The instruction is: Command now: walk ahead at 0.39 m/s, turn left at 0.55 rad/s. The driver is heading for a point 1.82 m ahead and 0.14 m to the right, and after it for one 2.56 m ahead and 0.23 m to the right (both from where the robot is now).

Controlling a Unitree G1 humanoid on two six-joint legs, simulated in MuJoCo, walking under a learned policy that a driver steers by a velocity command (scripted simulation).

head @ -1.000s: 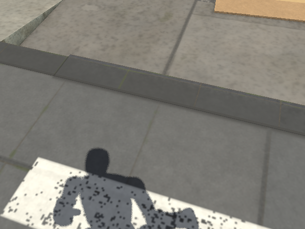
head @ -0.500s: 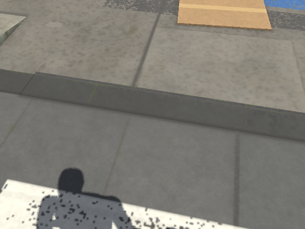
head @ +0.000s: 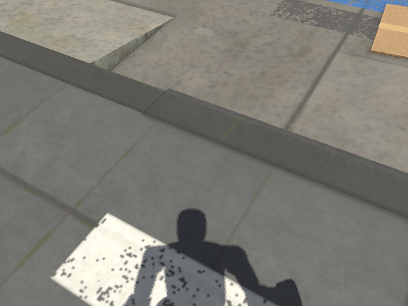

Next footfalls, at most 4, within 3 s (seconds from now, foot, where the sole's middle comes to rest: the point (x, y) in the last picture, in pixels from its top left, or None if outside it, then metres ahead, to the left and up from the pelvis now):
0.26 left None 0.26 0.14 -0.78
0.82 right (233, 288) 0.57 0.01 -0.78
1.32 left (209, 205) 0.90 0.10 -0.78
1.82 right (277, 176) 1.05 -0.18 -0.78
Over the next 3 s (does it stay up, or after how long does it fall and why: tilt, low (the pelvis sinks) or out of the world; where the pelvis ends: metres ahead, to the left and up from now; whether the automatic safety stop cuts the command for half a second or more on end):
stays up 1.52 -0.06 -0.12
